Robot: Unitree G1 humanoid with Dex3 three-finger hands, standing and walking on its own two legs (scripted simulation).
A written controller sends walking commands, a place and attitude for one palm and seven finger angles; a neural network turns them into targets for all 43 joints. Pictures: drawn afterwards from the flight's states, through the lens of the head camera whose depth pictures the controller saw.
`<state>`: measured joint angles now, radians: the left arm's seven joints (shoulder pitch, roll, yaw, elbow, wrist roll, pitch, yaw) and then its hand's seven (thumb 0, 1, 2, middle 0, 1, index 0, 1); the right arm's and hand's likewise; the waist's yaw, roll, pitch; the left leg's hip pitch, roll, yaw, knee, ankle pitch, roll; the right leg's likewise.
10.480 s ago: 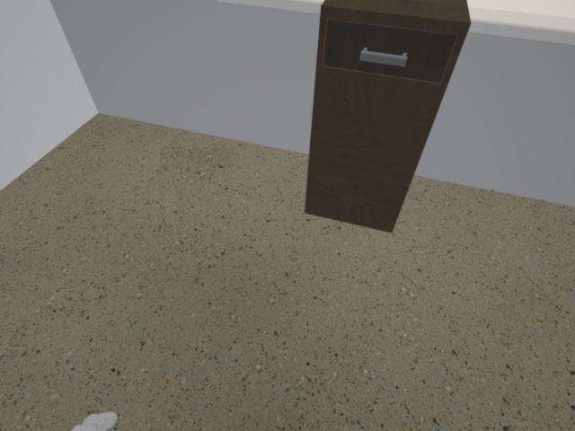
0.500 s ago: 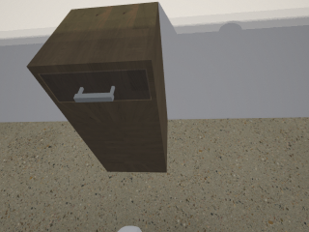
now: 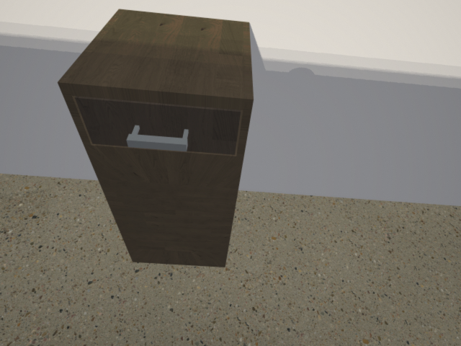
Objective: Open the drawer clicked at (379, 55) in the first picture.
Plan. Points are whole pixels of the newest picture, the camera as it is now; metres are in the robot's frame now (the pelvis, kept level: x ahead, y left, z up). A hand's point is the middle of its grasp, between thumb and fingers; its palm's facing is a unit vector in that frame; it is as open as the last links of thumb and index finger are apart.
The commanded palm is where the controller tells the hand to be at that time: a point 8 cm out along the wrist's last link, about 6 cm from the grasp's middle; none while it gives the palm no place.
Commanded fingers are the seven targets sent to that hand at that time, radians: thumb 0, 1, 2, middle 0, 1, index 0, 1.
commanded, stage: come to a stop and stand still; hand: left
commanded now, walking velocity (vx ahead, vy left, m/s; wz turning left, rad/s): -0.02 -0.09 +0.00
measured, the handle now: (159, 136) +0.55 +0.20 +0.02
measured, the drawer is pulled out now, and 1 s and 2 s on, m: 0.00 0.00 0.00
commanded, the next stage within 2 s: look again from close up in 1.08 s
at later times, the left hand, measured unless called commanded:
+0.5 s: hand out of the picture +0.13 +0.11 -0.18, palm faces +0.06 -0.97 -0.22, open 7.1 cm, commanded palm none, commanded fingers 0.00 0.90 0.90 -0.20 -0.30 -0.20 -0.30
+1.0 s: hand out of the picture +0.06 +0.09 -0.18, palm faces +0.06 -0.98 -0.19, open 7.3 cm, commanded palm none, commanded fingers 0.00 0.90 0.90 -0.20 -0.30 -0.20 -0.30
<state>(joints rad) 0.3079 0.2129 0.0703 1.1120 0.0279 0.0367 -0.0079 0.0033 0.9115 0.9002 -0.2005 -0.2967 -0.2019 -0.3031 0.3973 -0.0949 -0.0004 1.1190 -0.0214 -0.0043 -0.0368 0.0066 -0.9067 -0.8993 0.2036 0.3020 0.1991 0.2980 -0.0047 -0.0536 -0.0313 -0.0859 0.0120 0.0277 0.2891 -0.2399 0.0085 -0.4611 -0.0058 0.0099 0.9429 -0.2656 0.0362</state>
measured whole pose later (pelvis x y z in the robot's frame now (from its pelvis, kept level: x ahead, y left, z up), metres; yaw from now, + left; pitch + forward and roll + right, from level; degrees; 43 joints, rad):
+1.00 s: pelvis +0.09 -0.07 -0.01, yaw +0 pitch +0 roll +1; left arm 0.31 0.11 0.00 1.17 0.00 -0.01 0.05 0.00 0.91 0.90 -0.20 -0.30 -0.20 -0.30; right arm 0.25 -0.15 0.00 1.17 -0.01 0.00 -0.05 0.01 -0.92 -0.90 0.20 0.30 0.20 0.30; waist 0.01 0.01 0.04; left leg -0.10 0.09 0.09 0.39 -0.28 -0.07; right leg -0.06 0.04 -0.10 0.38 -0.32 -0.06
